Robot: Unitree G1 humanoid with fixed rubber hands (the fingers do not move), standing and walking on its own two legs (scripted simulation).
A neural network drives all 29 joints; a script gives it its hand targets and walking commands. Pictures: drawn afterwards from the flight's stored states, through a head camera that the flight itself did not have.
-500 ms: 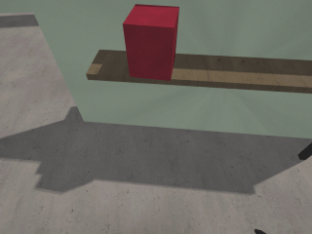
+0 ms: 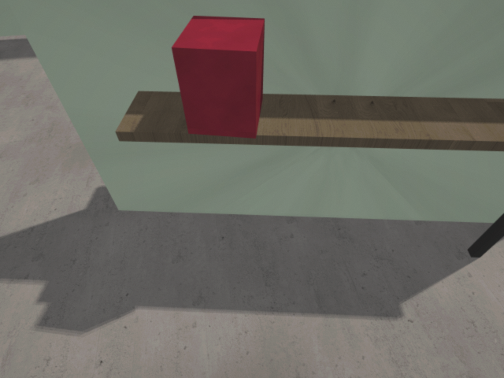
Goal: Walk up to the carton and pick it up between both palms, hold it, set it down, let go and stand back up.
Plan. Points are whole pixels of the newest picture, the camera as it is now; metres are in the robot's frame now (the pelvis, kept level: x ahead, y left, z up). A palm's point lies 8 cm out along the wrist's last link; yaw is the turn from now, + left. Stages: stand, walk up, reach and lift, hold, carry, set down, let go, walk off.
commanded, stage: walk up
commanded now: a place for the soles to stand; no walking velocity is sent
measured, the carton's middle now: (225, 78) +0.86 +0.08 +0.05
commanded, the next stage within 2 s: none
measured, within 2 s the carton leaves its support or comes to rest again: neither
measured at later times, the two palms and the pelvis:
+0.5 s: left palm out of the picture +0.13 +0.33 -0.12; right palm (394, 293) +0.30 -0.27 -0.12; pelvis +0.15 +0.01 -0.02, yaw +3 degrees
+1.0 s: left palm (82, 290) +0.30 +0.35 -0.10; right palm (396, 290) +0.32 -0.30 -0.17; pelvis +0.24 +0.02 -0.04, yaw +1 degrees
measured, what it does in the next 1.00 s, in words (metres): walks ahead: left foot, then right foot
